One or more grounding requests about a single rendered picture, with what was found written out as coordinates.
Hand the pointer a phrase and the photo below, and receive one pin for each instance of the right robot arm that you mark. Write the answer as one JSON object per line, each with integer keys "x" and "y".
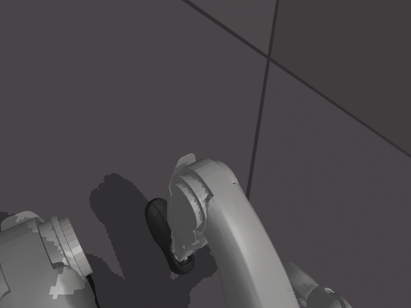
{"x": 324, "y": 297}

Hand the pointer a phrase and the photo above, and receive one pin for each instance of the left robot foot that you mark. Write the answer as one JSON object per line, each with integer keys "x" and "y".
{"x": 89, "y": 278}

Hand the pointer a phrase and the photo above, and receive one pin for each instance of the right robot foot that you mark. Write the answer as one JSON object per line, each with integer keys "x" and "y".
{"x": 156, "y": 218}

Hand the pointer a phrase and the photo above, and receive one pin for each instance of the right robot hand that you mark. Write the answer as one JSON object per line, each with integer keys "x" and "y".
{"x": 301, "y": 282}

